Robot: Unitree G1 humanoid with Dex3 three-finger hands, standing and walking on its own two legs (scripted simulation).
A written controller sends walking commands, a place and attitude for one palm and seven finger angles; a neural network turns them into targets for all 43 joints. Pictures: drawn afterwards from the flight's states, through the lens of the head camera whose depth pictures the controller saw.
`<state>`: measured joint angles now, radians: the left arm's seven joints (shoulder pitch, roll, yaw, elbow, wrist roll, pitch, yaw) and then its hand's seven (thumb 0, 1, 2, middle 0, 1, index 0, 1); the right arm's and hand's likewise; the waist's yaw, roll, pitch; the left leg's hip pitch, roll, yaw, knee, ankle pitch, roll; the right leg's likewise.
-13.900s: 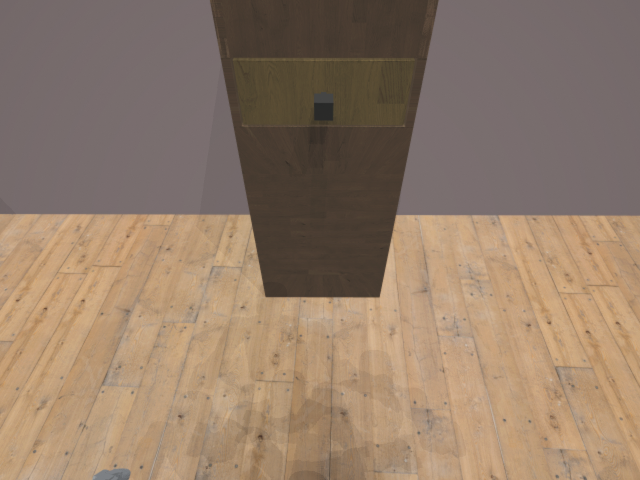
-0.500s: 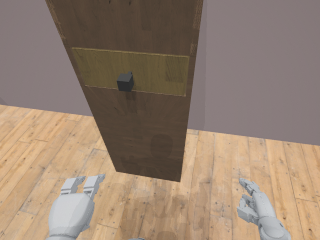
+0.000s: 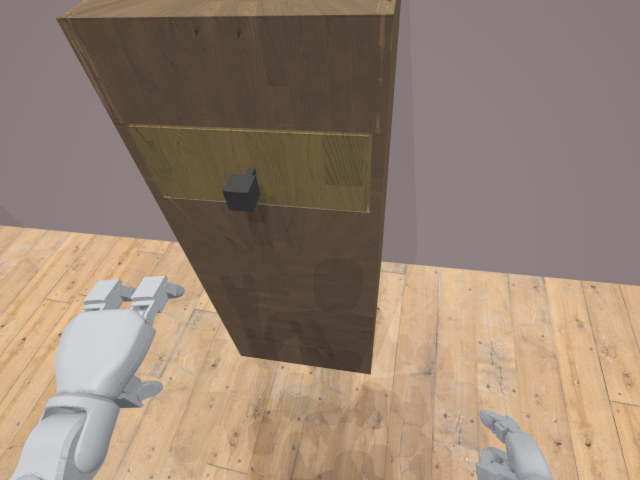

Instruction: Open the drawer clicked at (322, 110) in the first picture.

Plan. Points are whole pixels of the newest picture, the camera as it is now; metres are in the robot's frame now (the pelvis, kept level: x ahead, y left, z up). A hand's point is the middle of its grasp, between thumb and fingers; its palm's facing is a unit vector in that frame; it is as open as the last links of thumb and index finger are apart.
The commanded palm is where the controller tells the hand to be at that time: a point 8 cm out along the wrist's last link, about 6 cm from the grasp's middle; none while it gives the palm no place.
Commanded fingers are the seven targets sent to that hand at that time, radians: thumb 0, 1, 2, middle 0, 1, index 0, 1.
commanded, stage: raise the hand with hooked fingers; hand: left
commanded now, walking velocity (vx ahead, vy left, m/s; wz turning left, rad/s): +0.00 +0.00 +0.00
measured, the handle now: (245, 184) +0.52 +0.20 +0.06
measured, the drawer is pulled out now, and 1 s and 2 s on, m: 0.00 0.00 0.00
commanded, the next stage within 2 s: move the hooked fingers above the handle in 0.94 s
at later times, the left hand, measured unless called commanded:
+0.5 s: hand (102, 264) +0.28 +0.27 +0.16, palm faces +0.09 -0.04 -0.99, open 13.8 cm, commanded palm +0.25 +0.27 +0.23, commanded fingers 0.00 -0.50 0.30 -0.30 -1.20 -0.30 -1.20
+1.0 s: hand (88, 272) +0.27 +0.27 +0.17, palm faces +0.11 -0.05 -0.99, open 13.8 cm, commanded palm +0.23 +0.27 +0.23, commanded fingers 0.00 -0.50 0.30 -0.30 -1.20 -0.30 -1.20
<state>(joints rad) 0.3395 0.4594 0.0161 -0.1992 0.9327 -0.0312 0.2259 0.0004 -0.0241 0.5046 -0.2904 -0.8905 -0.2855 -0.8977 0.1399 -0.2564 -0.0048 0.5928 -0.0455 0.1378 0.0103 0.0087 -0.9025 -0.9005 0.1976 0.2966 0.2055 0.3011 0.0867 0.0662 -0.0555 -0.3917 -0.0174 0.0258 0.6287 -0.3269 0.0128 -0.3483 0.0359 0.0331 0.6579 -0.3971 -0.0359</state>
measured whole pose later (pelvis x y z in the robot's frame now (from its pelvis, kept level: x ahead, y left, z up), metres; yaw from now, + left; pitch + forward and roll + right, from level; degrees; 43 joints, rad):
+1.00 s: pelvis -0.04 +0.02 +0.02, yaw +2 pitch -1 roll +0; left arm -0.17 0.59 0.01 -0.04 0.82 -0.04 -0.09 0.00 -0.49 0.30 -0.32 -1.20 -0.32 -1.20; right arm 0.14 -0.27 0.00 0.64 0.02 0.15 0.01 0.01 -0.91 -0.90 0.19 0.30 0.20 0.30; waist 0.09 0.09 0.02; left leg -0.24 -0.04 0.00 0.43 -0.18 0.04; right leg -0.18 0.01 0.01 0.45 -0.25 -0.01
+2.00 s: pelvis -0.01 +0.01 +0.01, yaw +2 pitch +6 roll +0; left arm -0.56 0.54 -0.11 0.43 0.90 -0.07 -0.09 0.00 -0.49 0.30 -0.32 -1.20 -0.32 -1.20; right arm 0.18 -0.26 -0.01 0.63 0.03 0.19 -0.02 0.01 -0.91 -0.90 0.20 0.30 0.20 0.30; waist 0.03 0.06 -0.05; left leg -0.37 -0.03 0.00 0.52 -0.25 0.03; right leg -0.31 0.02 0.01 0.53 -0.32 -0.02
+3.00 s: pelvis -0.01 +0.01 +0.00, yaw +0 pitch +11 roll +0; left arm -0.85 0.54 -0.08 0.87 1.00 -0.10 0.02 0.00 -0.49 0.30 -0.32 -1.20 -0.32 -1.20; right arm 0.33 -0.26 -0.05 0.67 0.03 0.19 -0.03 0.00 -0.90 -0.90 0.20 0.30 0.20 0.30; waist -0.07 0.05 -0.10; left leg -0.51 -0.01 0.02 0.60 -0.29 0.03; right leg -0.45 0.04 0.03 0.60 -0.34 -0.03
